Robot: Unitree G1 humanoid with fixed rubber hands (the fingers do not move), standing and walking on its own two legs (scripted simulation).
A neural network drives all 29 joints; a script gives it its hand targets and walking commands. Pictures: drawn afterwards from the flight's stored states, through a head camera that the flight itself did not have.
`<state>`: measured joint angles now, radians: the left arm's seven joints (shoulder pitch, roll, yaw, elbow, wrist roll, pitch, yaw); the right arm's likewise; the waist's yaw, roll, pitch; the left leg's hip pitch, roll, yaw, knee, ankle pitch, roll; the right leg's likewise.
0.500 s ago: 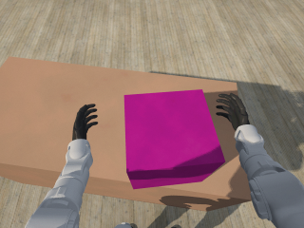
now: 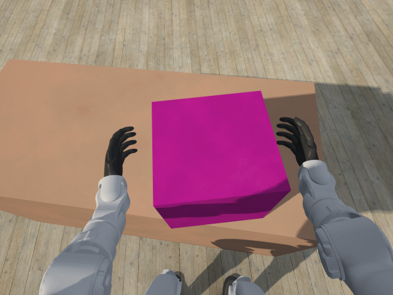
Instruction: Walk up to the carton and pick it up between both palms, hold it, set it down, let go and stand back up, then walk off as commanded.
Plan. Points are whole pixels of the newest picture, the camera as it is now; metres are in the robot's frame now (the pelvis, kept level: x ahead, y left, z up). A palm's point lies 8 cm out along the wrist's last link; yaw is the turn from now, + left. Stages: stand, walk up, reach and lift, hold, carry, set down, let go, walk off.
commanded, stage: reach and lift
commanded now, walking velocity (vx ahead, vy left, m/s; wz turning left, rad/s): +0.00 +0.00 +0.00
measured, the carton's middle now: (212, 165) +0.39 +0.02 -0.06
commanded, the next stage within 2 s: none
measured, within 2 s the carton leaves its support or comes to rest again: leaves its support in 1.88 s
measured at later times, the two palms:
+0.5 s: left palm (129, 162) +0.36 +0.19 -0.01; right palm (287, 150) +0.42 -0.15 -0.01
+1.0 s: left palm (132, 164) +0.35 +0.19 -0.02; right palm (285, 150) +0.41 -0.14 -0.01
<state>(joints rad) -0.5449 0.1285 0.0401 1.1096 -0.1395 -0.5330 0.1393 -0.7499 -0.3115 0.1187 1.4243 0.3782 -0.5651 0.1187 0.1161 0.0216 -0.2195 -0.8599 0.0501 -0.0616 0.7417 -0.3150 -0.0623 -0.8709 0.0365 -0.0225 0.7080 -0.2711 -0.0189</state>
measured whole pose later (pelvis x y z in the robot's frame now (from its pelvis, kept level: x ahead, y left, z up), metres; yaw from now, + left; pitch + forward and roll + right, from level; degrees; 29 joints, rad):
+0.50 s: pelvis -0.01 +0.01 -0.01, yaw -1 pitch +26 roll -2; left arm -0.63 0.05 0.04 1.15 -0.14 -0.49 0.17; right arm -0.82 -0.25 0.12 1.44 0.32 -0.51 0.07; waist 0.12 0.02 -0.25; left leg -0.92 0.05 -0.06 0.81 -0.34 -0.06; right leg -0.92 0.04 -0.02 0.75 -0.28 -0.02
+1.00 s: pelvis -0.01 +0.01 -0.01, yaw -1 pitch +26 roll -2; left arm -0.61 0.02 0.10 1.15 -0.09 -0.52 0.17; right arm -0.82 -0.21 0.10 1.45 0.27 -0.53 0.02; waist 0.12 0.02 -0.26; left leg -0.92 0.06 -0.06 0.81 -0.34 -0.06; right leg -0.92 0.05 -0.02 0.75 -0.28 -0.02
